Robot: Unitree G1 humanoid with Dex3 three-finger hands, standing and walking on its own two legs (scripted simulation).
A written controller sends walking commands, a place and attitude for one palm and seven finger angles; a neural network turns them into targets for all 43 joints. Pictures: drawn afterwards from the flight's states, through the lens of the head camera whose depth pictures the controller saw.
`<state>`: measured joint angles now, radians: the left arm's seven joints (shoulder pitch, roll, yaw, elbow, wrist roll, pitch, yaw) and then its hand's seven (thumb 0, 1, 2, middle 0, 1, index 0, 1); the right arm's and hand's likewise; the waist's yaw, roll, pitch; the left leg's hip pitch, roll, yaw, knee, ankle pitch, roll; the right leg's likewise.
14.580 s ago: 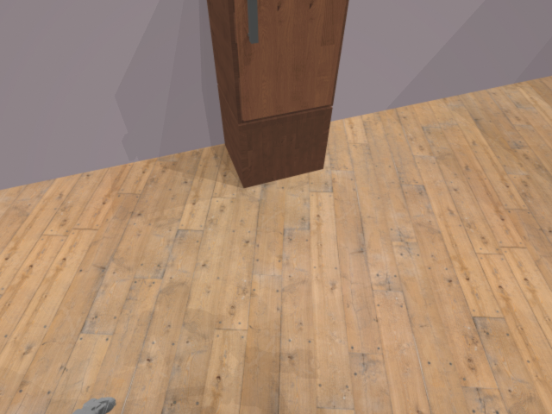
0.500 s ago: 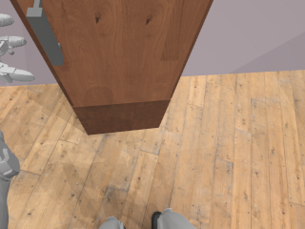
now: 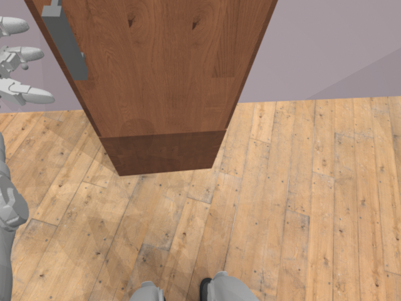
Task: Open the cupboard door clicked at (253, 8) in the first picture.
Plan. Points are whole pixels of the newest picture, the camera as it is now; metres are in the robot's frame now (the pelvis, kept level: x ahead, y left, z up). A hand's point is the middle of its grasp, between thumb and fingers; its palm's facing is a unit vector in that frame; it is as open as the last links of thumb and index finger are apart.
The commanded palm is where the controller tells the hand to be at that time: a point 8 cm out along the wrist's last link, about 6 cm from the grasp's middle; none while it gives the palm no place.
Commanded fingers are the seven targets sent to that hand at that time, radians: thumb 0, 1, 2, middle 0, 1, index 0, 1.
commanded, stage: move the hooked fingers beside the handle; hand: left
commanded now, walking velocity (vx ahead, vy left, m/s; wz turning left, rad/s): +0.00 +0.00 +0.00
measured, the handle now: (69, 39) +0.59 +0.20 +0.11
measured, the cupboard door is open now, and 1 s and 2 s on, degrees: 0 0 0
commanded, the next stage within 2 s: slide the fingers in behind the handle in 0.98 s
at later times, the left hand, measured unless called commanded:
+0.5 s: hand (26, 65) +0.53 +0.27 +0.10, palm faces +0.04 -1.00 -0.01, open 14.0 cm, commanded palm +0.51 +0.31 +0.10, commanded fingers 0.00 -0.50 0.30 -0.30 -1.20 -0.30 -1.20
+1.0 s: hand (28, 65) +0.52 +0.26 +0.11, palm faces +0.03 -1.00 -0.01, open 14.0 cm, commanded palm +0.50 +0.29 +0.10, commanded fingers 0.00 -0.50 0.30 -0.30 -1.20 -0.30 -1.20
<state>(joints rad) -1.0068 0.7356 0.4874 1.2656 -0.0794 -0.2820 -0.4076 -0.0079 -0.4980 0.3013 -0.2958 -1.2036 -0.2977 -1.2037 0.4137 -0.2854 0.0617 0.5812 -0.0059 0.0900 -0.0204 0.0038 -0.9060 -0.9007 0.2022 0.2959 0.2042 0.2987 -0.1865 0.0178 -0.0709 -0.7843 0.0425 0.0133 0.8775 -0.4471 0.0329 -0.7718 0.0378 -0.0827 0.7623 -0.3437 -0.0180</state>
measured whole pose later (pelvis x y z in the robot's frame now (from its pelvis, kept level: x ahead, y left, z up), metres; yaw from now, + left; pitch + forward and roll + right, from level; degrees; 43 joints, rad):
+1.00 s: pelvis +0.00 +0.01 +0.00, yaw +0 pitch +20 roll -4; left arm -0.98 0.67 0.46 1.20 -0.09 -0.30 -0.37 -0.01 -0.50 0.30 -0.30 -1.20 -0.30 -1.20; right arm 0.41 -0.27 0.05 0.60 -0.01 0.09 -0.01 0.00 -0.91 -0.90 0.20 0.30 0.20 0.30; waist -0.18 0.03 -0.09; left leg -0.79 0.03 0.01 0.89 -0.46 0.04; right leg -0.77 0.03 -0.08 0.76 -0.35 -0.01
